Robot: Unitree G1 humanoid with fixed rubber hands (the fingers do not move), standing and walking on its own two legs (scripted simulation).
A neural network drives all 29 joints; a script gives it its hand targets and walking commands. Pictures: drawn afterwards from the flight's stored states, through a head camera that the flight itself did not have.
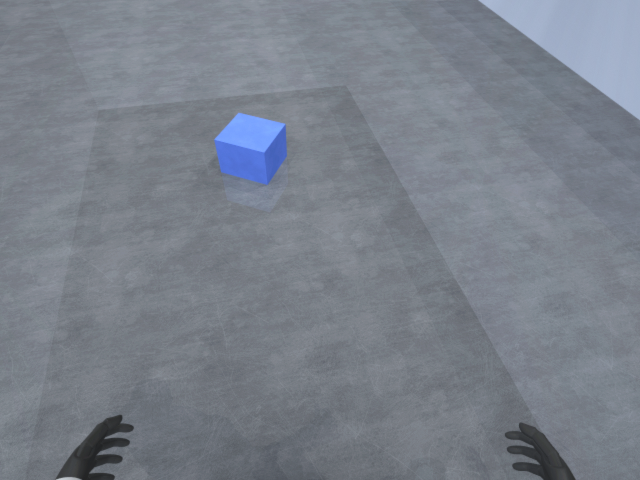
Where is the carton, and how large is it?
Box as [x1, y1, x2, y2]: [214, 113, 286, 184]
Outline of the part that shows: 238,113 214,139 221,171 267,184 286,156 285,124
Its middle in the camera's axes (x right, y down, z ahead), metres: -0.32 -0.46 +1.84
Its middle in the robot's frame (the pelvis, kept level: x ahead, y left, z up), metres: +1.58 +0.34 -0.67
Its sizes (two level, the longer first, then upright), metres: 0.246 0.235 0.187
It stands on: the floor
